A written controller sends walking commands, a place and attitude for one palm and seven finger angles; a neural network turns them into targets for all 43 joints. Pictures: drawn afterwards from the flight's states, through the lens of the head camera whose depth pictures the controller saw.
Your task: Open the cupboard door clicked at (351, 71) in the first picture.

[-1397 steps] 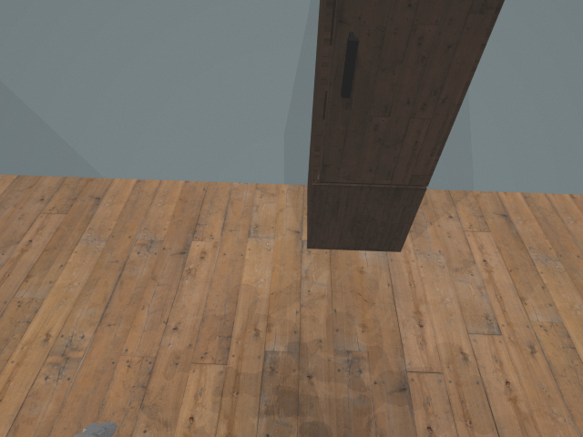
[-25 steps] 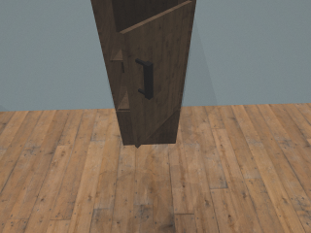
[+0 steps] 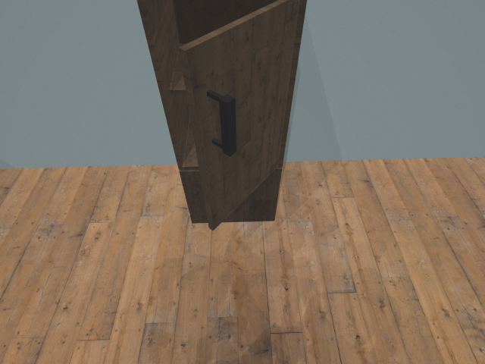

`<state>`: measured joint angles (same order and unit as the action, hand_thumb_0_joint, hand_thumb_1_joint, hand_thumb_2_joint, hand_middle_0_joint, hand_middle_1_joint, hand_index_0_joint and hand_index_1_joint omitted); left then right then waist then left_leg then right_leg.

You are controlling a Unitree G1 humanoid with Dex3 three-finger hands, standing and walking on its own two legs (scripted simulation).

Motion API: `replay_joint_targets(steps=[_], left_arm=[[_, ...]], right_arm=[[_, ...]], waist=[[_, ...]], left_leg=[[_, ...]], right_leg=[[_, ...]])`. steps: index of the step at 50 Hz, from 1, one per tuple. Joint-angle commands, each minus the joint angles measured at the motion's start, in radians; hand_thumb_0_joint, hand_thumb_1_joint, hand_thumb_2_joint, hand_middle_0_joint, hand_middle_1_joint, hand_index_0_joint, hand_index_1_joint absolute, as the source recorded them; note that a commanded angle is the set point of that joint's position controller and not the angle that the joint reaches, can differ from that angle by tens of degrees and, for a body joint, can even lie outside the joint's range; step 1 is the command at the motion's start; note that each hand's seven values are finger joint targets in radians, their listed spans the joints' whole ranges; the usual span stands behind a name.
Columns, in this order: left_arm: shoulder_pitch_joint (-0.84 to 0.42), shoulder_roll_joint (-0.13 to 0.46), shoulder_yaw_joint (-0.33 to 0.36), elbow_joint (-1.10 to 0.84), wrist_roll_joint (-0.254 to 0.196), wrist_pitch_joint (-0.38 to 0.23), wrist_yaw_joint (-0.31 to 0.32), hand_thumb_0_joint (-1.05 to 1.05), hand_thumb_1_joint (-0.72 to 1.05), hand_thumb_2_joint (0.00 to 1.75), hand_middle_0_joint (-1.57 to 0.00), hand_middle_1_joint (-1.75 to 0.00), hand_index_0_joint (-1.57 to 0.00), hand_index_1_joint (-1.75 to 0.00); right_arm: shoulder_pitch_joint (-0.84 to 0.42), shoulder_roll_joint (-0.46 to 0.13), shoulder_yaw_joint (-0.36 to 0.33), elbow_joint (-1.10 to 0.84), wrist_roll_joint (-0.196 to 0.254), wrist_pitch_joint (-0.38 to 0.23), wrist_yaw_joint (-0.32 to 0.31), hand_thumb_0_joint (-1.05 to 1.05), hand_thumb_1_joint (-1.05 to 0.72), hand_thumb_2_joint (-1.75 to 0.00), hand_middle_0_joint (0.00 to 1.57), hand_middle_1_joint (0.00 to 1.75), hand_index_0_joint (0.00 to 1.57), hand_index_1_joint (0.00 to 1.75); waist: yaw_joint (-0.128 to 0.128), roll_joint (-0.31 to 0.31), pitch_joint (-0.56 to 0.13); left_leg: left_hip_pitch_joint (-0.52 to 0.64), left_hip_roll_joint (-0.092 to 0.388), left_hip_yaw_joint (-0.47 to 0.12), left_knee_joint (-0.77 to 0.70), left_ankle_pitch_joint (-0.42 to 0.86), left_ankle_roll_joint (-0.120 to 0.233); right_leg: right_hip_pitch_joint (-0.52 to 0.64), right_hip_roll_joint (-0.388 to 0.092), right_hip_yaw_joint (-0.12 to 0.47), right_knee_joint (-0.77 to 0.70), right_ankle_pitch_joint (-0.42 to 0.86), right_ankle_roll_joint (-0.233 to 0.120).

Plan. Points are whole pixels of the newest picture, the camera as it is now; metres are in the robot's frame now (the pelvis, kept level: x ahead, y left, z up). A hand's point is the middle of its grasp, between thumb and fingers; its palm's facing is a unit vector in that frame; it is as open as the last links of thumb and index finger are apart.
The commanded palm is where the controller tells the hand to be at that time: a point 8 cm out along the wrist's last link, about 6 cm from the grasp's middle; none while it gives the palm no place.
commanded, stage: look to check the result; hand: left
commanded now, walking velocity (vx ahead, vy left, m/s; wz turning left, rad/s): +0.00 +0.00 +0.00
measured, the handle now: (221, 123) +0.57 +0.08 +0.07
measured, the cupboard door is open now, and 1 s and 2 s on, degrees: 49 49 49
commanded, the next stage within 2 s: walk to a spot facing it in 0.08 s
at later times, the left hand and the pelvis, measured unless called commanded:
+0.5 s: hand out of the picture +0.02 +0.19 -0.18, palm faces -0.04 -0.98 -0.21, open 7.4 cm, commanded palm none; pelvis +0.00 +0.01 -0.01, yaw -6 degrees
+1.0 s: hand out of the picture +0.12 +0.15 -0.16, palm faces -0.36 -0.89 -0.27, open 7.4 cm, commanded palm none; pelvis -0.02 -0.02 +0.00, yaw -24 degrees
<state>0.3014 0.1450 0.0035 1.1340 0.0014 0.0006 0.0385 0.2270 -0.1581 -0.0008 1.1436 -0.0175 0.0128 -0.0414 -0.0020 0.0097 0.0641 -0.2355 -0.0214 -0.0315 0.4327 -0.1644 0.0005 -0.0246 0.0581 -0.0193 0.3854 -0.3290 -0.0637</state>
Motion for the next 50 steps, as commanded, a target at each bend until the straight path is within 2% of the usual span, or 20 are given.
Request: replay_joint_targets(steps=[1,10,19,23,25,26,27,28,29,32,34,36,37,38,39,40,41,44,47,50], left_arm=[[0.071,0.118,0.026,-0.021,-0.001,-0.016,0.011,0.0,0.9,0.9,-0.2,-0.3,-0.2,-0.3],[0.054,0.122,0.027,-0.024,-0.001,-0.015,0.008,0.0,0.9,0.9,-0.2,-0.3,-0.2,-0.3],[0.033,0.162,0.081,-0.091,0.013,0.024,0.0,0.0,0.9,0.9,-0.2,-0.3,-0.2,-0.3],[0.006,0.171,0.093,-0.126,0.014,0.032,-0.008,0.0,0.9,0.9,-0.2,-0.3,-0.2,-0.3],[-0.014,0.164,0.094,-0.148,0.014,0.034,-0.014,0.0,0.9,0.9,-0.2,-0.3,-0.2,-0.3],[-0.021,0.152,0.093,-0.157,0.013,0.035,-0.017,0.0,0.9,0.9,-0.2,-0.3,-0.2,-0.3],[-0.031,0.138,0.092,-0.17,0.011,0.038,-0.023,0.0,0.9,0.9,-0.2,-0.3,-0.2,-0.3],[-0.066,0.135,0.093,-0.186,0.014,0.041,-0.027,0.0,0.9,0.9,-0.2,-0.3,-0.2,-0.3],[-0.083,0.14,0.098,-0.202,0.017,0.045,-0.036,0.0,0.9,0.9,-0.2,-0.3,-0.2,-0.3],[-0.082,0.108,0.098,-0.217,0.018,0.046,-0.056,0.0,0.9,0.9,-0.2,-0.3,-0.2,-0.3],[-0.054,0.111,0.096,-0.217,0.018,0.046,-0.059,0.0,0.9,0.9,-0.2,-0.3,-0.2,-0.3],[0.0,0.132,0.103,-0.206,0.02,0.04,-0.059,0.0,0.9,0.9,-0.2,-0.3,-0.2,-0.3],[0.035,0.186,0.112,-0.201,0.024,0.032,-0.054,0.0,0.9,0.9,-0.2,-0.3,-0.2,-0.3],[0.025,0.317,0.134,-0.217,0.039,0.016,-0.036,0.0,0.9,0.9,-0.2,-0.3,-0.2,-0.3],[0.046,0.35,0.133,-0.222,0.026,0.018,-0.028,0.0,0.9,0.9,-0.2,-0.3,-0.2,-0.3],[-0.012,0.323,0.131,-0.235,0.028,0.02,-0.023,0.0,0.9,0.9,-0.2,-0.3,-0.2,-0.3],[-0.062,0.291,0.125,-0.243,0.029,0.018,-0.016,0.0,0.9,0.9,-0.2,-0.3,-0.2,-0.3],[-0.089,0.259,0.119,-0.256,0.03,0.015,-0.008,0.0,0.9,0.9,-0.2,-0.3,-0.2,-0.3],[-0.06,0.277,0.124,-0.252,0.028,0.02,-0.012,0.0,0.9,0.9,-0.2,-0.3,-0.2,-0.3],[-0.077,0.279,0.127,-0.258,0.029,0.025,-0.014,0.0,0.9,0.9,-0.2,-0.3,-0.2,-0.3]], right_arm=[[0.05,-0.103,-0.015,-0.028,0.001,-0.008,-0.008,0.0,-0.9,-0.9,0.2,0.3,0.2,0.3],[0.039,-0.115,-0.015,-0.028,0.0,-0.011,-0.009,0.0,-0.9,-0.9,0.2,0.3,0.2,0.3],[0.032,-0.126,-0.059,-0.092,-0.001,0.015,-0.025,0.0,-0.9,-0.9,0.2,0.3,0.2,0.3],[0.02,-0.132,-0.068,-0.133,-0.002,0.016,-0.025,0.0,-0.9,-0.9,0.2,0.3,0.2,0.3],[0.038,-0.157,-0.076,-0.141,-0.006,0.01,-0.027,0.0,-0.9,-0.9,0.2,0.3,0.2,0.3],[0.056,-0.183,-0.081,-0.144,-0.01,0.008,-0.029,0.0,-0.9,-0.9,0.2,0.3,0.2,0.3],[0.077,-0.21,-0.087,-0.148,-0.013,0.004,-0.029,0.0,-0.9,-0.9,0.2,0.3,0.2,0.3],[0.096,-0.215,-0.09,-0.152,-0.014,-0.003,-0.028,0.0,-0.9,-0.9,0.2,0.3,0.2,0.3],[0.088,-0.225,-0.086,-0.165,-0.017,-0.007,-0.027,0.0,-0.9,-0.9,0.2,0.3,0.2,0.3],[-0.009,-0.235,-0.088,-0.202,-0.026,-0.011,-0.018,0.0,-0.9,-0.9,0.2,0.3,0.2,0.3],[-0.031,-0.244,-0.093,-0.214,-0.026,-0.007,-0.011,0.0,-0.9,-0.9,0.2,0.3,0.2,0.3],[-0.047,-0.247,-0.097,-0.226,-0.017,0.001,-0.005,0.0,-0.9,-0.9,0.2,0.3,0.2,0.3],[-0.065,-0.222,-0.096,-0.242,-0.008,0.008,0.001,0.0,-0.9,-0.9,0.2,0.3,0.2,0.3],[-0.058,-0.135,-0.083,-0.279,-0.002,0.014,0.014,0.0,-0.9,-0.9,0.2,0.3,0.2,0.3],[-0.128,-0.167,-0.085,-0.301,-0.003,0.022,0.018,0.0,-0.9,-0.9,0.2,0.3,0.2,0.3],[-0.14,-0.154,-0.09,-0.298,0.0,0.023,0.018,0.0,-0.9,-0.9,0.2,0.3,0.2,0.3],[-0.134,-0.155,-0.089,-0.294,-0.001,0.022,0.013,0.0,-0.9,-0.9,0.2,0.3,0.2,0.3],[-0.1,-0.135,-0.079,-0.284,0.005,0.015,0.009,0.0,-0.9,-0.9,0.2,0.3,0.2,0.3],[-0.116,-0.121,-0.075,-0.294,0.01,0.018,0.007,0.0,-0.9,-0.9,0.2,0.3,0.2,0.3],[-0.086,-0.125,-0.075,-0.301,0.015,0.01,0.003,0.0,-0.9,-0.9,0.2,0.3,0.2,0.3]], waist=[[-0.004,-0.029,-0.001],[-0.001,-0.018,0.017],[-0.006,-0.062,-0.019],[-0.008,-0.028,-0.013],[-0.017,0.054,-0.021],[-0.022,0.126,-0.034],[-0.023,0.218,-0.038],[-0.03,0.235,-0.05],[-0.026,0.176,-0.062],[0.014,0.117,-0.072],[0.022,0.137,-0.087],[0.049,0.086,-0.083],[0.071,-0.041,-0.061],[0.066,-0.372,-0.048],[0.107,-0.265,-0.032],[0.063,-0.173,-0.027],[0.038,-0.224,-0.029],[0.02,-0.171,-0.104],[0.038,-0.147,-0.099],[0.02,-0.156,-0.105]], left_leg=[[0.09,0.098,-0.061,-0.021,0.19,0.042],[0.088,0.103,-0.071,-0.034,0.2,0.042],[0.011,0.127,0.04,0.117,0.098,0.016],[0.024,0.138,0.042,0.133,0.054,0.011],[0.081,0.206,-0.025,0.063,0.1,0.044],[0.128,0.275,-0.095,0.007,0.128,0.085],[0.131,0.376,-0.192,-0.083,0.128,0.149],[0.113,0.455,-0.243,-0.149,0.124,0.205],[0.073,0.478,-0.236,-0.174,0.071,0.22],[0.014,0.42,-0.071,-0.141,0.053,0.168],[-0.019,0.391,0.004,-0.093,0.04,0.135],[-0.086,0.34,0.087,0.022,-0.013,0.079],[-0.163,0.261,0.154,0.178,-0.12,0.02],[-0.355,0.098,0.237,0.46,-0.381,-0.061],[-0.355,0.088,0.099,0.627,-0.463,-0.05],[-0.371,0.092,0.048,0.702,-0.383,-0.045],[-0.392,0.103,0.027,0.723,-0.348,-0.049],[-0.293,0.09,0.044,0.603,-0.318,-0.059],[-0.235,0.055,0.061,0.484,-0.295,-0.058],[-0.168,0.041,0.05,0.328,-0.274,-0.05]], right_leg=[[-0.111,-0.158,0.09,-0.087,0.328,0.031],[-0.108,-0.156,0.082,-0.092,0.296,0.023],[-0.127,-0.179,0.204,0.02,0.491,-0.017],[-0.201,-0.165,0.252,0.056,0.445,-0.035],[-0.276,-0.101,0.214,0.125,0.361,-0.012],[-0.336,-0.053,0.165,0.212,0.254,0.008],[-0.384,-0.01,0.098,0.37,0.007,0.026],[-0.41,-0.02,0.056,0.556,-0.237,0.039],[-0.41,-0.052,0.066,0.651,-0.278,0.045],[-0.357,-0.099,0.033,0.553,-0.206,0.048],[-0.28,-0.084,-0.016,0.429,-0.168,0.05],[-0.164,-0.062,-0.054,0.224,-0.004,0.053],[-0.11,-0.114,0.039,0.048,0.107,0.036],[-0.08,-0.385,0.464,-0.126,0.206,-0.073],[-0.162,-0.45,0.515,-0.121,0.278,-0.157],[-0.173,-0.377,0.482,-0.08,0.263,-0.172],[-0.16,-0.341,0.454,-0.046,0.351,-0.163],[-0.093,-0.285,0.34,0.043,0.62,-0.14],[-0.102,-0.266,0.372,0.039,0.625,-0.141],[-0.11,-0.249,0.404,0.052,0.611,-0.127]])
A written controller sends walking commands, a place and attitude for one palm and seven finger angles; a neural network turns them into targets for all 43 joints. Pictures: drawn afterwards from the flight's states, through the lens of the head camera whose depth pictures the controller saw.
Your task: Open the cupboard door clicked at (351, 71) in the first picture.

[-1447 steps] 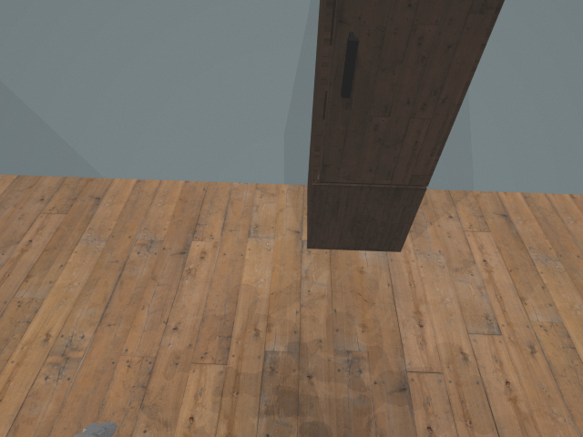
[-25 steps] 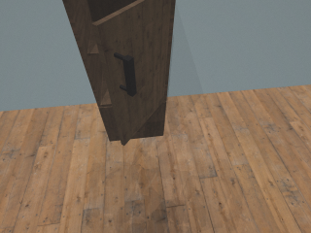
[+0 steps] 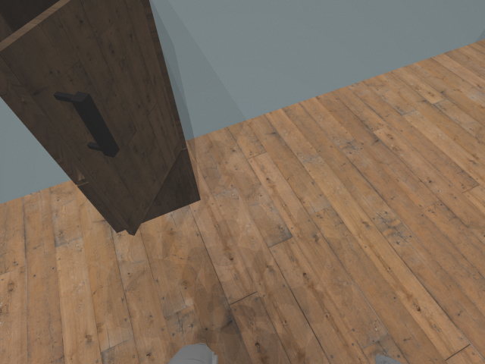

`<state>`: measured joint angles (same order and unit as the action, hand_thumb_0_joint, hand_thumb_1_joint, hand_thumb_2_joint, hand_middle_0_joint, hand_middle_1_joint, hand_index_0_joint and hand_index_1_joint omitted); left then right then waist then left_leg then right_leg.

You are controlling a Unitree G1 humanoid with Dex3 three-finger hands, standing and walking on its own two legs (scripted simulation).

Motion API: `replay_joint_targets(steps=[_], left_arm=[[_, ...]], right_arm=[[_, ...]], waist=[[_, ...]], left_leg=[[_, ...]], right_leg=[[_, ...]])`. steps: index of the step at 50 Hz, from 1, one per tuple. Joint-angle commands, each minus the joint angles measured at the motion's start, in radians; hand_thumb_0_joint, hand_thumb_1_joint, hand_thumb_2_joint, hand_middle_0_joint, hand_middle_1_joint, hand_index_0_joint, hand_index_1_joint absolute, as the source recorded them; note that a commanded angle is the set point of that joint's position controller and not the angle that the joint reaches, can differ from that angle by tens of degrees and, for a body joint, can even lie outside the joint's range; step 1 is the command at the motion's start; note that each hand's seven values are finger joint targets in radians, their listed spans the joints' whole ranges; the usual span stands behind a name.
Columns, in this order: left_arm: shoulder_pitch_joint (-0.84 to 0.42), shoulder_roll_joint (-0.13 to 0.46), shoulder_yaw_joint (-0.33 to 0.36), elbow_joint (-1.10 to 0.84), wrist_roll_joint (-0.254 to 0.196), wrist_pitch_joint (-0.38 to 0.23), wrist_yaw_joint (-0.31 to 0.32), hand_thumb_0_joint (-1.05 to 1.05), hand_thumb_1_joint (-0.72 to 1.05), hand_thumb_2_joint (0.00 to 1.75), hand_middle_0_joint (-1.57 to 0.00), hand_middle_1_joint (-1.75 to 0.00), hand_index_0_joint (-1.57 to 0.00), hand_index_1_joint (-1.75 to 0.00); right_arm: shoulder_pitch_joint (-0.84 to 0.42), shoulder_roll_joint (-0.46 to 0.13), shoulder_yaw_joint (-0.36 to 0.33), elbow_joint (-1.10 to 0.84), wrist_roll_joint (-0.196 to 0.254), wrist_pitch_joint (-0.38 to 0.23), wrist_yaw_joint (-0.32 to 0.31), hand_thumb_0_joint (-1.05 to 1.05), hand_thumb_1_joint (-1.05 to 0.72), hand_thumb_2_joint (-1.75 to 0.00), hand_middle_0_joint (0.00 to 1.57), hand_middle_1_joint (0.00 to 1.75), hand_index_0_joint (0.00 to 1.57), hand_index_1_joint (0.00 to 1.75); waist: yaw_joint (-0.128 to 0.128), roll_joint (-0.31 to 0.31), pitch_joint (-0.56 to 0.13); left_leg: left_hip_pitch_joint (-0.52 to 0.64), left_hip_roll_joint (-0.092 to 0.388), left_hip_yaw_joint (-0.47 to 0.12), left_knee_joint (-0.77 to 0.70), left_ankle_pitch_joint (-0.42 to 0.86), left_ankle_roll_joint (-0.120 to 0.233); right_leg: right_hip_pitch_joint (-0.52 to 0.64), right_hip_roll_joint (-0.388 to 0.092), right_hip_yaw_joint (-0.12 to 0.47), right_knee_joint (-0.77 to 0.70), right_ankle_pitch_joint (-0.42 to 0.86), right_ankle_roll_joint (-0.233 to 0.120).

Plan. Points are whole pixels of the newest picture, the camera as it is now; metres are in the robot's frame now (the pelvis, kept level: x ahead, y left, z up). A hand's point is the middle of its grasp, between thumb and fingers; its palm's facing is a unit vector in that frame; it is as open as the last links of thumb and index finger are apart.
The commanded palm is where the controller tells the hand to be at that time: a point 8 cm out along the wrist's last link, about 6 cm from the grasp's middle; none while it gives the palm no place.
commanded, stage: walk to a spot facing it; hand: left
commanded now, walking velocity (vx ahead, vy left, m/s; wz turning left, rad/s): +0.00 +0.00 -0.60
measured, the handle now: (88, 125) +0.50 +0.34 +0.07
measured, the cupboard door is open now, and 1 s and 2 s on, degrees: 49 49 49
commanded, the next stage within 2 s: none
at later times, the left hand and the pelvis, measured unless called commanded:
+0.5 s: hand (176, 349) +0.16 +0.14 -0.16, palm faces -0.29 -0.91 -0.29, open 7.4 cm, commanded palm none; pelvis +0.00 -0.03 -0.01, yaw -18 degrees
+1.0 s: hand (242, 278) +0.29 +0.03 -0.16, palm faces -0.59 -0.79 -0.17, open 7.4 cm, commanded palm none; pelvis +0.10 -0.07 +0.00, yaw -37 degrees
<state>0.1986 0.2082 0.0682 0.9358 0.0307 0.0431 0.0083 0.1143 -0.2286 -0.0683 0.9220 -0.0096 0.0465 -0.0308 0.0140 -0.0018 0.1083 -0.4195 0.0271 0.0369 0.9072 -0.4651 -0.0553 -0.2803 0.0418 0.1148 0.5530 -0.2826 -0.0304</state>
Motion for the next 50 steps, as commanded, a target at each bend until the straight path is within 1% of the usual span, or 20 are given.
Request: replay_joint_targets(steps=[1,3,4,5,6,10,15,17,18,19,20,24,32,35,36,37,38,39,44,50], left_arm=[[0.003,0.209,0.062,-0.067,-0.003,-0.015,0.015,0.0,0.9,0.9,-0.2,-0.3,-0.2,-0.3],[-0.033,0.169,0.052,-0.081,-0.012,-0.01,0.01,0.0,0.9,0.9,-0.2,-0.3,-0.2,-0.3],[-0.008,0.104,0.04,-0.104,-0.023,-0.005,0.001,0.0,0.9,0.9,-0.2,-0.3,-0.2,-0.3],[-0.021,0.1,0.034,-0.127,-0.016,-0.009,-0.01,0.0,0.9,0.9,-0.2,-0.3,-0.2,-0.3],[-0.047,0.13,0.038,-0.134,-0.006,-0.007,-0.02,0.0,0.9,0.9,-0.2,-0.3,-0.2,-0.3],[-0.062,0.092,0.039,-0.115,-0.009,0.002,-0.043,0.0,0.9,0.9,-0.2,-0.3,-0.2,-0.3],[-0.089,0.071,0.024,-0.127,-0.012,-0.011,-0.05,0.0,0.9,0.9,-0.2,-0.3,-0.2,-0.3],[-0.013,0.095,0.031,-0.104,-0.013,-0.018,-0.048,0.0,0.9,0.9,-0.2,-0.3,-0.2,-0.3],[0.061,0.149,0.042,-0.085,-0.008,-0.028,-0.041,0.0,0.9,0.9,-0.2,-0.3,-0.2,-0.3],[0.109,0.282,0.069,-0.069,0.004,-0.039,-0.022,0.0,0.9,0.9,-0.2,-0.3,-0.2,-0.3],[0.162,0.315,0.071,-0.053,-0.013,-0.034,-0.008,0.0,0.9,0.9,-0.2,-0.3,-0.2,-0.3],[0.005,0.192,0.051,-0.093,-0.007,-0.025,0.018,0.0,0.9,0.9,-0.2,-0.3,-0.2,-0.3],[0.042,0.214,0.06,-0.066,-0.001,-0.046,-0.009,0.0,0.9,0.9,-0.2,-0.3,-0.2,-0.3],[-0.015,0.197,0.059,-0.076,-0.007,-0.048,-0.016,0.0,0.9,0.9,-0.2,-0.3,-0.2,-0.3],[-0.034,0.159,0.051,-0.087,-0.01,-0.05,-0.021,0.0,0.9,0.9,-0.2,-0.3,-0.2,-0.3],[-0.037,0.083,0.033,-0.113,-0.017,-0.049,-0.032,0.0,0.9,0.9,-0.2,-0.3,-0.2,-0.3],[-0.111,0.078,0.03,-0.158,-0.015,-0.062,-0.04,0.0,0.9,0.9,-0.2,-0.3,-0.2,-0.3],[-0.157,0.104,0.039,-0.171,-0.003,-0.07,-0.054,0.0,0.9,0.9,-0.2,-0.3,-0.2,-0.3],[-0.124,0.037,0.024,-0.112,0.002,-0.047,-0.083,0.0,0.9,0.9,-0.2,-0.3,-0.2,-0.3],[-0.228,0.016,0.005,-0.125,-0.004,-0.043,-0.087,0.0,0.9,0.9,-0.2,-0.3,-0.2,-0.3]], right_arm=[[0.064,-0.057,-0.007,-0.076,0.007,-0.027,-0.011,0.0,-0.9,-0.9,0.2,0.3,0.2,0.3],[0.146,-0.087,-0.011,-0.049,0.006,-0.04,-0.017,0.0,-0.9,-0.9,0.2,0.3,0.2,0.3],[0.166,-0.184,-0.022,-0.052,-0.012,-0.053,-0.022,0.0,-0.9,-0.9,0.2,0.3,0.2,0.3],[0.186,-0.235,-0.03,-0.067,-0.02,-0.05,-0.026,0.0,-0.9,-0.9,0.2,0.3,0.2,0.3],[0.178,-0.227,-0.024,-0.079,-0.027,-0.05,-0.027,0.0,-0.9,-0.9,0.2,0.3,0.2,0.3],[0.088,-0.15,-0.008,-0.101,-0.031,-0.053,-0.025,0.0,-0.9,-0.9,0.2,0.3,0.2,0.3],[0.164,-0.189,-0.028,-0.071,-0.028,-0.046,-0.016,0.0,-0.9,-0.9,0.2,0.3,0.2,0.3],[0.137,-0.198,-0.034,-0.076,-0.02,-0.04,-0.01,0.0,-0.9,-0.9,0.2,0.3,0.2,0.3],[0.127,-0.18,-0.034,-0.089,-0.012,-0.038,-0.002,0.0,-0.9,-0.9,0.2,0.3,0.2,0.3],[0.11,-0.091,-0.015,-0.128,0.0,-0.035,0.003,0.0,-0.9,-0.9,0.2,0.3,0.2,0.3],[0.059,-0.111,-0.008,-0.149,0.001,-0.021,-0.004,0.0,-0.9,-0.9,0.2,0.3,0.2,0.3],[0.055,-0.086,-0.006,-0.104,-0.005,-0.018,0.0,0.0,-0.9,-0.9,0.2,0.3,0.2,0.3],[0.026,-0.071,-0.009,-0.119,-0.007,-0.046,0.025,0.0,-0.9,-0.9,0.2,0.3,0.2,0.3],[0.142,-0.071,-0.007,-0.086,-0.008,-0.067,0.02,0.0,-0.9,-0.9,0.2,0.3,0.2,0.3],[0.221,-0.1,-0.011,-0.055,-0.009,-0.079,0.008,0.0,-0.9,-0.9,0.2,0.3,0.2,0.3],[0.316,-0.193,-0.03,-0.032,-0.026,-0.087,-0.003,0.0,-0.9,-0.9,0.2,0.3,0.2,0.3],[0.407,-0.254,-0.042,-0.028,-0.03,-0.089,-0.012,0.0,-0.9,-0.9,0.2,0.3,0.2,0.3],[0.391,-0.248,-0.035,-0.036,-0.035,-0.096,-0.007,0.0,-0.9,-0.9,0.2,0.3,0.2,0.3],[0.292,-0.111,0.008,-0.027,-0.027,-0.118,-0.006,0.0,-0.9,-0.9,0.2,0.3,0.2,0.3],[0.357,-0.123,0.005,0.026,-0.034,-0.114,0.002,0.0,-0.9,-0.9,0.2,0.3,0.2,0.3]], waist=[[-0.017,-0.151,-0.154],[-0.06,-0.064,-0.168],[-0.053,0.216,-0.18],[-0.056,0.313,-0.156],[-0.062,0.185,-0.126],[-0.011,0.201,-0.103],[-0.051,0.236,-0.153],[-0.006,0.208,-0.166],[0.029,0.086,-0.193],[0.052,-0.295,-0.197],[0.095,-0.285,-0.2],[0.01,-0.157,-0.18],[0.029,-0.146,-0.091],[-0.039,-0.11,-0.089],[-0.079,-0.026,-0.099],[-0.122,0.241,-0.113],[-0.156,0.321,-0.107],[-0.148,0.164,-0.07],[-0.052,0.164,-0.032],[-0.074,0.172,-0.022]], left_leg=[[0.072,-0.009,-0.021,-0.236,0.073,0.009],[0.311,0.041,-0.056,-0.5,0.239,0.025],[0.431,0.278,-0.299,-0.606,0.339,0.105],[0.391,0.472,-0.448,-0.63,0.496,0.225],[0.265,0.476,-0.431,-0.632,0.459,0.271],[0.269,0.288,-0.096,-0.538,0.685,0.188],[0.331,0.294,0.005,-0.448,0.747,0.158],[0.263,0.279,0.046,-0.35,0.655,0.105],[0.155,0.235,0.088,-0.209,0.527,0.055],[-0.135,0.078,0.177,0.039,0.0,-0.015],[-0.165,0.056,0.024,0.198,-0.206,-0.013],[-0.153,0.08,-0.034,0.237,-0.009,-0.019],[-0.028,0.01,0.003,-0.121,0.013,-0.001],[0.223,-0.016,0.028,-0.367,0.119,0.009],[0.419,0.026,-0.003,-0.496,0.112,0.023],[0.573,0.263,-0.303,-0.64,-0.138,0.096],[0.563,0.497,-0.553,-0.738,-0.21,0.203],[0.48,0.527,-0.581,-0.752,-0.148,0.258],[0.38,0.307,-0.06,-0.681,0.368,0.144],[0.364,0.304,0.133,-0.648,0.509,0.132]], right_leg=[[0.112,-0.218,0.269,-0.1,0.54,-0.142],[-0.055,-0.13,0.214,-0.017,0.366,-0.059],[-0.242,0.006,0.089,0.137,0.012,0.005],[-0.31,0.023,-0.059,0.383,-0.345,0.052],[-0.285,-0.014,-0.039,0.549,-0.328,0.059],[-0.28,-0.062,-0.114,0.56,-0.2,0.083],[-0.115,-0.032,-0.213,0.197,-0.161,0.056],[0.04,-0.025,-0.222,0.005,0.013,0.037],[0.202,-0.075,-0.152,-0.116,0.206,0.01],[0.358,-0.368,0.26,-0.201,0.53,-0.101],[0.287,-0.457,0.316,-0.193,0.641,-0.199],[0.198,-0.284,0.19,-0.163,0.419,-0.174],[0.081,-0.241,0.302,-0.28,-0.129,-0.185],[-0.082,-0.175,0.269,-0.221,-0.231,-0.138],[-0.235,-0.12,0.222,-0.131,-0.252,-0.095],[-0.448,0.021,0.071,0.135,-0.301,-0.034],[-0.538,0.014,-0.086,0.399,-0.33,0.011],[-0.55,-0.06,-0.054,0.533,-0.276,0.013],[-0.48,-0.132,-0.132,0.583,0.007,0.049],[-0.314,-0.109,-0.235,0.232,0.056,0.027]])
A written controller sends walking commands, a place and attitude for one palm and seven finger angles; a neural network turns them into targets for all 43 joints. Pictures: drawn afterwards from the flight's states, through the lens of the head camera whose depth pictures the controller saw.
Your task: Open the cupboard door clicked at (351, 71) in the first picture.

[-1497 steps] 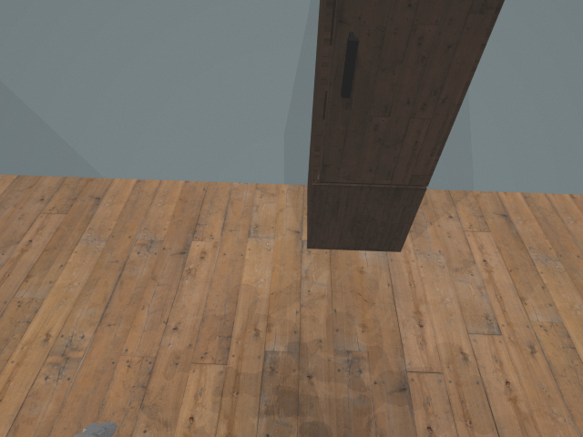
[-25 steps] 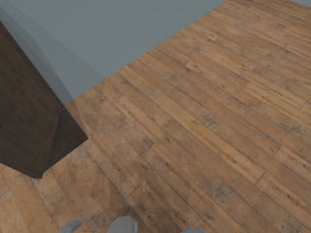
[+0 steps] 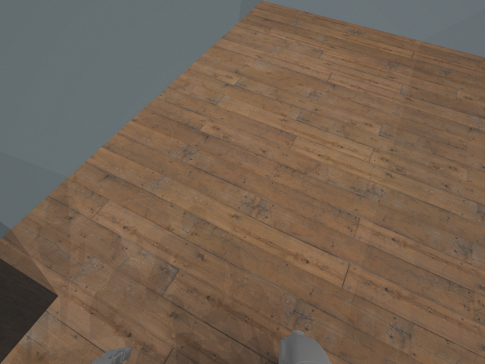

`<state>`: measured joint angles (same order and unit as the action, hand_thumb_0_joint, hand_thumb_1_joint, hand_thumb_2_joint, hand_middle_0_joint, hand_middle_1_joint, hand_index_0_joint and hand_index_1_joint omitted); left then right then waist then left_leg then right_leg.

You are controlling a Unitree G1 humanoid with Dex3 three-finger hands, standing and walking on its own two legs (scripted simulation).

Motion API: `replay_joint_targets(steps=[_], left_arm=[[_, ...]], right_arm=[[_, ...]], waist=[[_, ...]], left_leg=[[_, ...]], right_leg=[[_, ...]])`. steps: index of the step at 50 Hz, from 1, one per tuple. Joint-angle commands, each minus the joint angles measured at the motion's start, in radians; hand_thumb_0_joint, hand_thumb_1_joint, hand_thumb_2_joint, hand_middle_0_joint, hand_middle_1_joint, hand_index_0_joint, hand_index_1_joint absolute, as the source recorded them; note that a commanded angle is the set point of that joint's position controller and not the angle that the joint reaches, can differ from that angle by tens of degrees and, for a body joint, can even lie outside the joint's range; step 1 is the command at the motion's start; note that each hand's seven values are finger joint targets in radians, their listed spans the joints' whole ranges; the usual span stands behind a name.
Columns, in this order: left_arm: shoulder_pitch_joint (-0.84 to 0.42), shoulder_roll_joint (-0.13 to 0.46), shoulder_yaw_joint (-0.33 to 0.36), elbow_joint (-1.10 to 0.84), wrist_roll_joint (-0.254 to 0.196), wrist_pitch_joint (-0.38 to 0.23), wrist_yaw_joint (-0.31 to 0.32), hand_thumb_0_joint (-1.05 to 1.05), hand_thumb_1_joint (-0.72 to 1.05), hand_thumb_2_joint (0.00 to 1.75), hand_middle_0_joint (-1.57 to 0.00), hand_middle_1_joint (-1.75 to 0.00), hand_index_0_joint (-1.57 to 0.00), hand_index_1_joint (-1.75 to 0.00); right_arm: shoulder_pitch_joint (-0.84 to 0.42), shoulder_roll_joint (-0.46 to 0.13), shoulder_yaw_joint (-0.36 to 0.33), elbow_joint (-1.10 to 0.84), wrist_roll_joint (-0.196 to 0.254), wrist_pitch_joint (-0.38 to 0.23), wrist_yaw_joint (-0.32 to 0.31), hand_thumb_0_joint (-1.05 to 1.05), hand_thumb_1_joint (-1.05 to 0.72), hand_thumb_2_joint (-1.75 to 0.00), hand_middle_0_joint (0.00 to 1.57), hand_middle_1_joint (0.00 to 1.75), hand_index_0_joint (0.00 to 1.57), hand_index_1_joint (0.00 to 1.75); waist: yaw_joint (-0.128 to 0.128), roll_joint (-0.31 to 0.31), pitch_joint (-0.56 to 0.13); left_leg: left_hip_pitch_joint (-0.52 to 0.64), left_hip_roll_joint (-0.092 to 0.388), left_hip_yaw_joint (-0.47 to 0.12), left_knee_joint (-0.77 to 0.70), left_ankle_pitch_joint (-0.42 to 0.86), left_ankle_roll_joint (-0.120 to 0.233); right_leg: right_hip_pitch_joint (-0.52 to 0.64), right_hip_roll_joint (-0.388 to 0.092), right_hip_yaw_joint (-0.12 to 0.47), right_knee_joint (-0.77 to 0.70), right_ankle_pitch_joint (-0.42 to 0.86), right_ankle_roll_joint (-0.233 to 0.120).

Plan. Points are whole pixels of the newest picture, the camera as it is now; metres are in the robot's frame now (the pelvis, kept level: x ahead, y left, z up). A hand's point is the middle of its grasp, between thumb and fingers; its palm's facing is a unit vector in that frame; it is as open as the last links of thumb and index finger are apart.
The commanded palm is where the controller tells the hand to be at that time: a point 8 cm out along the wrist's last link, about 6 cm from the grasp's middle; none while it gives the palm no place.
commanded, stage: walk to a spot facing it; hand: left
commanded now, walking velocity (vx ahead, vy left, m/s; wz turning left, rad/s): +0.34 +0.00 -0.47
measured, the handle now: out of the picture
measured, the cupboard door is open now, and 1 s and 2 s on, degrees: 49 49 49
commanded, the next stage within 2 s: turn to face it in 1.16 s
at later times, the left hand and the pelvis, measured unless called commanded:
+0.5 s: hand (192, 289) +0.27 +0.12 -0.17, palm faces -0.12 -0.97 -0.20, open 7.2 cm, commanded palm none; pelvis +0.22 -0.07 +0.00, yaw -10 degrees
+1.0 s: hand (245, 170) +0.61 +0.02 -0.17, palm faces -0.33 -0.91 -0.23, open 7.3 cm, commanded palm none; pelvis +0.45 -0.14 -0.02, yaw -19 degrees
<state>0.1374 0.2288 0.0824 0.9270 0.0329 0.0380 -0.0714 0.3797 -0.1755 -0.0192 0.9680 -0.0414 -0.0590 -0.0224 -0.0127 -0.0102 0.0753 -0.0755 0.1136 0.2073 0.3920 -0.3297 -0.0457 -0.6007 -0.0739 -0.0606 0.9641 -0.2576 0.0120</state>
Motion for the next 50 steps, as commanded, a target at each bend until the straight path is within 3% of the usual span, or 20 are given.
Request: replay_joint_targets(steps=[1,4,5,6,7,9,13,23,26,27,28,29,30,33,38,44,47,48,49,50], left_arm=[[-0.173,0.002,-0.008,-0.111,-0.006,-0.038,-0.006,0.0,0.9,0.9,-0.2,-0.3,-0.2,-0.3],[-0.022,0.048,0.005,-0.066,-0.005,-0.05,0.005,0.0,0.9,0.9,-0.2,-0.3,-0.2,-0.3],[0.169,0.097,0.022,-0.01,-0.003,-0.062,0.013,0.0,0.9,0.9,-0.2,-0.3,-0.2,-0.3],[0.336,0.235,0.061,0.034,0.001,-0.075,0.031,0.0,0.9,0.9,-0.2,-0.3,-0.2,-0.3],[0.373,0.306,0.07,0.052,-0.026,-0.071,0.047,0.0,0.9,0.9,-0.2,-0.3,-0.2,-0.3],[0.19,0.223,0.044,0.003,-0.027,-0.064,0.067,0.0,0.9,0.9,-0.2,-0.3,-0.2,-0.3],[0.036,0.106,0.008,-0.017,-0.007,-0.089,0.073,0.0,0.9,0.9,-0.2,-0.3,-0.2,-0.3],[0.197,0.091,0.006,0.091,-0.013,-0.117,0.07,0.0,0.9,0.9,-0.2,-0.3,-0.2,-0.3],[0.187,0.101,0.007,0.1,-0.02,-0.116,0.074,0.0,0.9,0.9,-0.2,-0.3,-0.2,-0.3],[0.17,0.092,0.007,0.096,-0.022,-0.117,0.074,0.0,0.9,0.9,-0.2,-0.3,-0.2,-0.3],[0.181,0.061,0.004,0.083,-0.023,-0.116,0.07,0.0,0.9,0.9,-0.2,-0.3,-0.2,-0.3],[0.222,0.023,-0.007,0.063,-0.031,-0.117,0.059,0.0,0.9,0.9,-0.2,-0.3,-0.2,-0.3],[0.152,0.041,-0.005,0.037,-0.016,-0.122,0.064,0.0,0.9,0.9,-0.2,-0.3,-0.2,-0.3],[0.084,0.017,0.001,0.049,-0.005,-0.103,0.046,0.0,0.9,0.9,-0.2,-0.3,-0.2,-0.3],[0.104,-0.048,-0.009,0.055,-0.001,-0.067,0.031,0.0,0.9,0.9,-0.2,-0.3,-0.2,-0.3],[-0.022,-0.03,-0.011,0.026,-0.003,-0.065,0.025,0.0,0.9,0.9,-0.2,-0.3,-0.2,-0.3],[0.06,0.013,-0.003,0.055,-0.003,-0.071,0.027,0.0,0.9,0.9,-0.2,-0.3,-0.2,-0.3],[0.194,0.052,0.008,0.099,-0.001,-0.082,0.033,0.0,0.9,0.9,-0.2,-0.3,-0.2,-0.3],[0.356,0.143,0.034,0.144,0.005,-0.097,0.045,0.0,0.9,0.9,-0.2,-0.3,-0.2,-0.3],[0.449,0.243,0.055,0.166,-0.011,-0.096,0.06,0.0,0.9,0.9,-0.2,-0.3,-0.2,-0.3]], right_arm=[[0.098,-0.178,-0.044,-0.014,-0.003,-0.006,-0.005,0.0,-0.9,-0.9,0.2,0.3,0.2,0.3],[0.064,-0.209,-0.048,-0.01,0.002,0.003,0.0,0.0,-0.9,-0.9,0.2,0.3,0.2,0.3],[0.014,-0.209,-0.046,-0.023,0.012,0.003,0.005,0.0,-0.9,-0.9,0.2,0.3,0.2,0.3],[0.014,-0.142,-0.032,-0.052,0.036,0.0,0.018,0.0,-0.9,-0.9,0.2,0.3,0.2,0.3],[-0.051,-0.121,-0.032,-0.101,0.045,0.001,0.012,0.0,-0.9,-0.9,0.2,0.3,0.2,0.3],[-0.117,-0.126,-0.046,-0.081,0.031,0.01,0.01,0.0,-0.9,-0.9,0.2,0.3,0.2,0.3],[0.004,-0.074,-0.041,0.0,0.01,0.046,0.02,0.0,-0.9,-0.9,0.2,0.3,0.2,0.3],[-0.256,-0.058,-0.044,-0.075,0.017,0.017,0.044,0.0,-0.9,-0.9,0.2,0.3,0.2,0.3],[-0.208,-0.079,-0.047,-0.051,0.014,0.005,0.038,0.0,-0.9,-0.9,0.2,0.3,0.2,0.3],[-0.103,-0.102,-0.053,-0.013,0.01,-0.003,0.029,0.0,-0.9,-0.9,0.2,0.3,0.2,0.3],[0.039,-0.177,-0.073,0.029,0.0,-0.01,0.021,0.0,-0.9,-0.9,0.2,0.3,0.2,0.3],[0.165,-0.276,-0.092,0.051,-0.014,-0.01,0.013,0.0,-0.9,-0.9,0.2,0.3,0.2,0.3],[0.166,-0.26,-0.085,0.051,-0.005,0.005,0.011,0.0,-0.9,-0.9,0.2,0.3,0.2,0.3],[-0.005,-0.126,-0.049,0.014,0.003,-0.011,0.004,0.0,-0.9,-0.9,0.2,0.3,0.2,0.3],[0.005,-0.102,-0.049,0.048,0.009,-0.03,0.002,0.0,-0.9,-0.9,0.2,0.3,0.2,0.3],[0.062,-0.128,-0.045,0.083,0.001,-0.008,0.012,0.0,-0.9,-0.9,0.2,0.3,0.2,0.3],[0.049,-0.153,-0.04,0.092,0.003,0.003,0.013,0.0,-0.9,-0.9,0.2,0.3,0.2,0.3],[0.033,-0.146,-0.039,0.092,0.01,0.003,0.017,0.0,-0.9,-0.9,0.2,0.3,0.2,0.3],[0.03,-0.108,-0.029,0.079,0.025,-0.001,0.026,0.0,-0.9,-0.9,0.2,0.3,0.2,0.3],[0.02,-0.062,-0.026,0.037,0.038,-0.005,0.025,0.0,-0.9,-0.9,0.2,0.3,0.2,0.3]], waist=[[-0.049,0.181,0.013],[0.039,0.154,-0.066],[0.14,0.087,-0.148],[0.206,-0.201,-0.289],[0.193,-0.29,-0.297],[0.109,-0.112,-0.13],[-0.029,-0.103,-0.082],[0.043,-0.086,-0.022],[-0.007,-0.068,-0.025],[-0.059,-0.024,-0.063],[-0.105,0.134,-0.158],[-0.125,0.337,-0.25],[-0.131,0.24,-0.21],[-0.04,0.126,0.011],[0.003,0.125,-0.037],[-0.021,0.141,0.026],[0.041,0.108,-0.001],[0.107,0.037,-0.067],[0.173,-0.129,-0.164],[0.183,-0.341,-0.243]], left_leg=[[0.009,0.223,-0.028,-0.125,0.396,0.122],[-0.032,0.22,0.026,0.099,0.646,0.095],[-0.155,0.173,0.066,0.326,0.645,0.056],[-0.445,0.054,0.089,0.681,0.203,0.011],[-0.645,-0.044,-0.04,0.961,-0.301,-0.004],[-0.66,0.058,-0.199,1.006,-0.112,0.01],[-0.432,0.064,-0.164,0.711,0.016,-0.011],[-0.463,-0.009,-0.13,0.289,0.089,0.005],[-0.278,-0.055,-0.09,0.153,0.129,0.026],[-0.099,-0.063,-0.095,0.087,0.159,0.044],[0.143,0.072,-0.276,0.042,0.149,0.101],[0.339,0.34,-0.598,-0.05,0.136,0.224],[0.234,0.397,-0.678,-0.123,0.007,0.265],[-0.073,0.304,-0.481,-0.219,-0.069,0.18],[-0.058,0.191,-0.148,-0.219,0.225,0.152],[-0.076,0.201,-0.069,-0.201,0.207,0.152],[-0.102,0.186,-0.04,-0.058,0.294,0.123],[-0.151,0.137,0.004,0.133,0.377,0.095],[-0.362,0.047,0.072,0.443,0.271,0.052],[-0.577,-0.071,0.009,0.769,-0.277,0.024]], right_leg=[[0.051,0.022,-0.077,-0.212,0.029,-0.025],[0.347,0.089,-0.125,-0.31,-0.011,-0.074],[0.626,0.095,-0.099,-0.374,0.014,-0.103],[0.929,-0.17,0.275,-0.496,-0.107,-0.192],[0.936,-0.378,0.658,-0.672,-0.001,-0.274],[0.627,-0.323,0.529,-0.719,-0.164,-0.257],[0.354,-0.163,0.21,-0.758,0.008,-0.189],[0.566,-0.162,0.226,-0.712,0.287,-0.203],[0.529,-0.133,0.182,-0.608,0.409,-0.169],[0.449,-0.096,0.144,-0.472,0.466,-0.144],[0.277,-0.015,0.103,-0.232,0.326,-0.1],[0.042,0.111,-0.015,0.113,-0.184,-0.058],[-0.021,0.092,0.065,0.28,-0.302,-0.071],[-0.086,-0.028,0.108,0.358,-0.064,-0.051],[-0.003,-0.044,0.033,0.046,0.05,-0.016],[0.129,-0.009,-0.054,-0.266,0.104,-0.032],[0.336,0.043,-0.104,-0.358,0.068,-0.058],[0.521,0.053,-0.076,-0.412,0.042,-0.084],[0.783,-0.129,0.177,-0.494,-0.107,-0.16],[0.907,-0.38,0.604,-0.681,-0.126,-0.275]])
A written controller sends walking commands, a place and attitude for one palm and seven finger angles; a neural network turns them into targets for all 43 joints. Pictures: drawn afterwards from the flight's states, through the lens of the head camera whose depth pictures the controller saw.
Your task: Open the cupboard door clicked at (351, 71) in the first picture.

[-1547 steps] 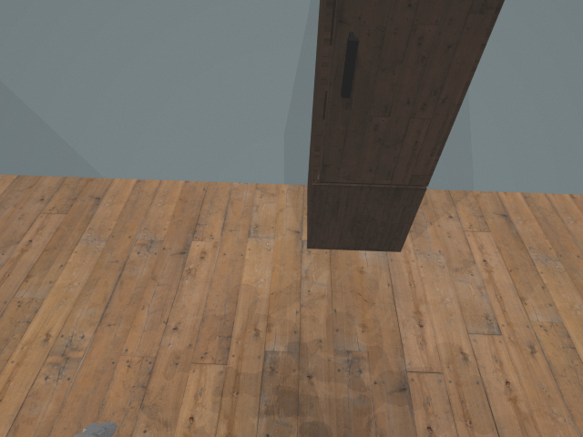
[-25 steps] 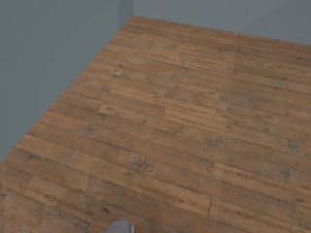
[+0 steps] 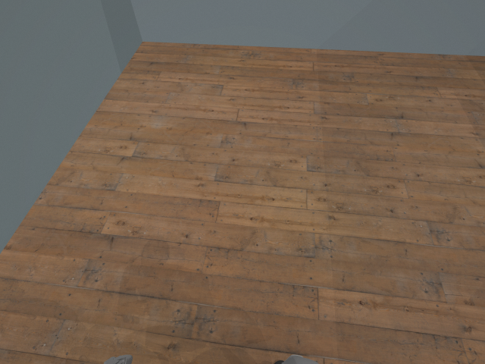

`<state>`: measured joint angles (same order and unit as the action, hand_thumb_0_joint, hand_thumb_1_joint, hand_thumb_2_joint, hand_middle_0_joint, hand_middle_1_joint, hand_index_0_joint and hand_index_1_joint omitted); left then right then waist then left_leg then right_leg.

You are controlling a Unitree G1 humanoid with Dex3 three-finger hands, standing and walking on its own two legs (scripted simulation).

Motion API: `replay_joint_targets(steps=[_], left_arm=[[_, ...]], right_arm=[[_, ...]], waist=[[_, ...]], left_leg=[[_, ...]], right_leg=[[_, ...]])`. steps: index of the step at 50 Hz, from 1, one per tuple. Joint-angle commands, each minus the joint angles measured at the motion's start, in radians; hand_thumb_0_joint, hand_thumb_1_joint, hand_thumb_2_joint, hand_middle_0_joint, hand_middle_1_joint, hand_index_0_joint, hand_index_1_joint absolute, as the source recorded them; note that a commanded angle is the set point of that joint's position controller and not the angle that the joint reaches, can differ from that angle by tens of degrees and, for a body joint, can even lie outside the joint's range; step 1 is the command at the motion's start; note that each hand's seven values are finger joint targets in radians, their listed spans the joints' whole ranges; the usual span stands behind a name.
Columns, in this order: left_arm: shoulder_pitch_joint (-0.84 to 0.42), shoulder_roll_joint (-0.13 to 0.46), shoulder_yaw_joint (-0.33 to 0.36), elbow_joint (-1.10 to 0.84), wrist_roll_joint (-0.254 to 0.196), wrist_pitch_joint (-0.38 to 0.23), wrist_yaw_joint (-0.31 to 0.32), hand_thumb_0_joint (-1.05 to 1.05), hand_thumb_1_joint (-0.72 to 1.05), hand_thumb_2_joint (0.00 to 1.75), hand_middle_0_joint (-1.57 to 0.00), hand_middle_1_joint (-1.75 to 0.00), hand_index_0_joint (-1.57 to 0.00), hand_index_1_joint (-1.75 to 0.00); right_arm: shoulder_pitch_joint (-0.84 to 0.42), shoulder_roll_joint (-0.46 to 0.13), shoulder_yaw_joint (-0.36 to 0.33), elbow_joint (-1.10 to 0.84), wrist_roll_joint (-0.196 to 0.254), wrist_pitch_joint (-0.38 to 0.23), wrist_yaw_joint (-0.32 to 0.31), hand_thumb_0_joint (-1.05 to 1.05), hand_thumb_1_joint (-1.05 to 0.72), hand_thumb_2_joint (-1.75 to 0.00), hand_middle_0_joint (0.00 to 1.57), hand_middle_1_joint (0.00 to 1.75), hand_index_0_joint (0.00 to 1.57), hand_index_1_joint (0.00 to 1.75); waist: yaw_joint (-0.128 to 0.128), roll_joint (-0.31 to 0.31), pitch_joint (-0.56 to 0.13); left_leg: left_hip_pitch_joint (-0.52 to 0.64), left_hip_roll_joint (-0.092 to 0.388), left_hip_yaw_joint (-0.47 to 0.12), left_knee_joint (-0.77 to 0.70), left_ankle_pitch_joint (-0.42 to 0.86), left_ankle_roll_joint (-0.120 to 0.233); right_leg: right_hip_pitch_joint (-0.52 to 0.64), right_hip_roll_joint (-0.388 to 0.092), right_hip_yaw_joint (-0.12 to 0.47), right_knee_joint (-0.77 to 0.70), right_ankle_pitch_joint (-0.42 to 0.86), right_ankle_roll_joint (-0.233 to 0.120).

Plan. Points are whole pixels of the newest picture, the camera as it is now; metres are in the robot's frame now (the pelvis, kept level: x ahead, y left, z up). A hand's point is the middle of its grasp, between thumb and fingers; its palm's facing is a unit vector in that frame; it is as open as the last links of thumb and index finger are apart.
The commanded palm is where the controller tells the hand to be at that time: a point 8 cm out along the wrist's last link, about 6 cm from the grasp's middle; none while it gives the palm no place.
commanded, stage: walk to a spot facing it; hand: left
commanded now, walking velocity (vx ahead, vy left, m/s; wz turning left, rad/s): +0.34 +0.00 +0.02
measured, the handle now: out of the picture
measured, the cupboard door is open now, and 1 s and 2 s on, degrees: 49 49 49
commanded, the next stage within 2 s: turn to face it in 0.16 s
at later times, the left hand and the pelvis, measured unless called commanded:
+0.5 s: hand (161, 345) +0.18 +0.18 -0.19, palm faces +0.18 -0.97 -0.14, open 7.3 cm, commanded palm none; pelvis +0.22 +0.01 -0.01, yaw +8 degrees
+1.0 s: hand (170, 275) +0.30 +0.17 -0.13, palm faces +0.43 -0.86 -0.27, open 7.4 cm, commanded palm none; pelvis +0.30 -0.05 +0.02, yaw +27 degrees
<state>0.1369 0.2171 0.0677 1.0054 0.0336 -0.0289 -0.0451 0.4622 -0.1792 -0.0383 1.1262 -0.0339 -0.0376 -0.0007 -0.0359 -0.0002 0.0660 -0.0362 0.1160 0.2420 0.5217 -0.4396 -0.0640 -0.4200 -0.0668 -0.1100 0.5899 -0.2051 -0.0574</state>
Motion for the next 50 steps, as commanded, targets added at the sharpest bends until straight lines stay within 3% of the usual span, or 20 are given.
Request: replay_joint_targets(steps=[1,3,6,15,18,19,20,21,22,24,28,35,38,39,40,41,42,43,45,50], left_arm=[[0.389,0.246,0.063,0.074,-0.026,-0.024,0.043,0.0,0.9,0.9,-0.2,-0.3,-0.2,-0.3],[0.225,0.13,0.031,0.026,-0.023,-0.023,0.056,0.0,0.9,0.9,-0.2,-0.3,-0.2,-0.3],[0.14,0.052,0.001,0.012,-0.013,-0.045,0.056,0.0,0.9,0.9,-0.2,-0.3,-0.2,-0.3],[0.199,0.053,-0.012,0.075,-0.016,-0.064,0.06,0.0,0.9,0.9,-0.2,-0.3,-0.2,-0.3],[0.182,0.081,-0.006,0.067,-0.016,-0.052,0.068,0.0,0.9,0.9,-0.2,-0.3,-0.2,-0.3],[0.172,0.091,-0.001,0.056,-0.019,-0.046,0.07,0.0,0.9,0.9,-0.2,-0.3,-0.2,-0.3],[0.196,0.089,0.004,0.035,-0.026,-0.036,0.069,0.0,0.9,0.9,-0.2,-0.3,-0.2,-0.3],[0.24,0.044,0.002,0.004,-0.045,-0.03,0.065,0.0,0.9,0.9,-0.2,-0.3,-0.2,-0.3],[0.165,0.064,-0.002,-0.038,-0.03,-0.023,0.072,0.0,0.9,0.9,-0.2,-0.3,-0.2,-0.3],[0.075,0.044,0.005,-0.062,-0.023,-0.005,0.07,0.0,0.9,0.9,-0.2,-0.3,-0.2,-0.3],[0.122,0.017,0.015,-0.052,-0.016,0.03,0.053,0.0,0.9,0.9,-0.2,-0.3,-0.2,-0.3],[0.037,0.036,0.019,-0.137,-0.014,0.045,0.057,0.0,0.9,0.9,-0.2,-0.3,-0.2,-0.3],[0.095,0.056,0.023,-0.143,-0.016,0.033,0.059,0.0,0.9,0.9,-0.2,-0.3,-0.2,-0.3],[0.127,0.08,0.029,-0.141,-0.016,0.025,0.064,0.0,0.9,0.9,-0.2,-0.3,-0.2,-0.3],[0.162,0.159,0.046,-0.144,-0.004,0.015,0.074,0.0,0.9,0.9,-0.2,-0.3,-0.2,-0.3],[0.157,0.241,0.055,-0.156,0.004,0.013,0.078,0.0,0.9,0.9,-0.2,-0.3,-0.2,-0.3],[0.126,0.224,0.045,-0.166,-0.003,0.013,0.083,0.0,0.9,0.9,-0.2,-0.3,-0.2,-0.3],[0.083,0.185,0.044,-0.172,-0.006,0.012,0.09,0.0,0.9,0.9,-0.2,-0.3,-0.2,-0.3],[0.033,0.137,0.02,-0.179,-0.008,0.013,0.085,0.0,0.9,0.9,-0.2,-0.3,-0.2,-0.3],[0.108,0.173,0.027,-0.161,-0.005,0.011,0.079,0.0,0.9,0.9,-0.2,-0.3,-0.2,-0.3]], right_arm=[[-0.132,-0.093,-0.018,-0.129,0.026,-0.024,0.0,0.0,-0.9,-0.9,0.2,0.3,0.2,0.3],[-0.183,-0.081,-0.025,-0.12,0.019,-0.019,-0.002,0.0,-0.9,-0.9,0.2,0.3,0.2,0.3],[-0.087,-0.01,-0.013,-0.07,0.01,0.017,0.005,0.0,-0.9,-0.9,0.2,0.3,0.2,0.3],[-0.241,0.007,-0.007,-0.123,0.018,0.011,0.022,0.0,-0.9,-0.9,0.2,0.3,0.2,0.3],[-0.209,-0.036,-0.011,-0.124,0.014,0.014,0.018,0.0,-0.9,-0.9,0.2,0.3,0.2,0.3],[-0.128,-0.068,-0.018,-0.106,0.009,0.013,0.015,0.0,-0.9,-0.9,0.2,0.3,0.2,0.3],[-0.032,-0.141,-0.033,-0.095,-0.003,0.011,0.009,0.0,-0.9,-0.9,0.2,0.3,0.2,0.3],[0.031,-0.242,-0.052,-0.098,-0.006,0.011,-0.002,0.0,-0.9,-0.9,0.2,0.3,0.2,0.3],[0.043,-0.272,-0.053,-0.097,0.009,0.021,-0.011,0.0,-0.9,-0.9,0.2,0.3,0.2,0.3],[-0.094,-0.229,-0.051,-0.146,0.008,0.019,-0.026,0.0,-0.9,-0.9,0.2,0.3,0.2,0.3],[-0.24,-0.196,-0.041,-0.206,0.006,0.016,-0.024,0.0,-0.9,-0.9,0.2,0.3,0.2,0.3],[-0.265,-0.225,-0.076,-0.242,-0.002,0.05,-0.007,0.0,-0.9,-0.9,0.2,0.3,0.2,0.3],[-0.3,-0.232,-0.088,-0.263,0.005,0.062,-0.003,0.0,-0.9,-0.9,0.2,0.3,0.2,0.3],[-0.31,-0.21,-0.087,-0.274,0.01,0.064,0.0,0.0,-0.9,-0.9,0.2,0.3,0.2,0.3],[-0.31,-0.154,-0.079,-0.292,0.02,0.064,0.006,0.0,-0.9,-0.9,0.2,0.3,0.2,0.3],[-0.326,-0.11,-0.071,-0.318,0.02,0.06,0.011,0.0,-0.9,-0.9,0.2,0.3,0.2,0.3],[-0.332,-0.149,-0.075,-0.314,0.012,0.064,0.013,0.0,-0.9,-0.9,0.2,0.3,0.2,0.3],[-0.327,-0.13,-0.077,-0.304,0.015,0.074,0.01,0.0,-0.9,-0.9,0.2,0.3,0.2,0.3],[-0.32,-0.115,-0.062,-0.282,0.014,0.085,0.022,0.0,-0.9,-0.9,0.2,0.3,0.2,0.3],[-0.381,-0.086,-0.041,-0.291,0.019,0.089,0.037,0.0,-0.9,-0.9,0.2,0.3,0.2,0.3]], waist=[[0.189,-0.252,-0.185],[0.107,-0.141,-0.078],[0.011,-0.104,-0.028],[0.03,-0.122,0.002],[-0.008,-0.089,-0.011],[-0.049,-0.063,-0.057],[-0.076,0.079,-0.157],[-0.075,0.34,-0.26],[-0.086,0.24,-0.265],[-0.037,0.189,-0.164],[0.037,0.113,-0.13],[0.02,0.153,-0.123],[0.051,0.137,-0.138],[0.069,0.089,-0.151],[0.091,-0.096,-0.162],[0.102,-0.326,-0.141],[0.083,-0.241,-0.121],[0.055,-0.245,-0.123],[0.021,-0.206,-0.078],[0.062,-0.183,-0.064]], left_leg=[[-0.681,-0.019,-0.164,0.776,-0.137,0.055],[-0.642,0.062,-0.238,0.746,0.038,0.053],[-0.484,0.059,-0.196,0.553,0.12,0.032],[-0.487,-0.02,-0.126,0.176,0.247,0.055],[-0.357,-0.06,-0.106,0.089,0.277,0.078],[-0.233,-0.077,-0.114,0.026,0.374,0.091],[-0.032,0.012,-0.234,0.007,0.67,0.147],[0.164,0.275,-0.579,-0.019,1.072,0.3],[0.084,0.325,-0.641,-0.087,0.992,0.343],[-0.098,0.29,-0.644,-0.163,0.664,0.308],[-0.27,0.151,-0.456,-0.211,0.446,0.218],[-0.315,0.104,-0.529,-0.215,0.207,0.216],[-0.359,0.064,-0.536,-0.133,0.257,0.186],[-0.423,0.019,-0.511,-0.08,0.236,0.15],[-0.579,-0.079,-0.41,0.095,0.1,0.086],[-0.656,-0.188,-0.229,0.375,-0.146,0.02],[-0.628,-0.126,-0.278,0.579,-0.157,0.03],[-0.632,-0.104,-0.28,0.675,-0.125,0.024],[-0.602,-0.073,-0.244,0.689,-0.023,0.004],[-0.487,-0.091,-0.133,0.381,0.006,-0.001]], right_leg=[[0.637,-0.394,0.656,-0.354,-0.217,-0.213],[0.397,-0.326,0.436,-0.357,-0.091,-0.153],[0.195,-0.237,0.175,-0.401,0.076,-0.103],[0.396,-0.221,-0.014,-0.305,0.542,-0.062],[0.4,-0.229,-0.065,-0.148,0.707,-0.023],[0.372,-0.214,-0.094,0.001,0.696,0.007],[0.237,-0.146,-0.123,0.222,0.464,0.058],[-0.01,0.002,-0.117,0.531,-0.26,0.108],[-0.028,0.035,0.026,0.686,-0.471,0.089],[-0.151,-0.021,0.122,0.761,-0.333,0.106],[-0.057,-0.025,0.102,0.563,-0.197,0.126],[0.019,0.027,0.068,0.251,-0.203,0.131],[0.186,0.065,0.049,0.011,-0.105,0.123],[0.302,0.037,0.066,-0.128,-0.044,0.115],[0.435,-0.155,0.264,-0.276,-0.103,0.059],[0.403,-0.419,0.487,-0.346,0.015,-0.061],[0.309,-0.444,0.439,-0.31,0.138,-0.112],[0.303,-0.399,0.391,-0.267,0.254,-0.11],[0.284,-0.284,0.152,-0.204,0.434,-0.063],[0.349,-0.267,0.018,-0.16,0.583,-0.024]])
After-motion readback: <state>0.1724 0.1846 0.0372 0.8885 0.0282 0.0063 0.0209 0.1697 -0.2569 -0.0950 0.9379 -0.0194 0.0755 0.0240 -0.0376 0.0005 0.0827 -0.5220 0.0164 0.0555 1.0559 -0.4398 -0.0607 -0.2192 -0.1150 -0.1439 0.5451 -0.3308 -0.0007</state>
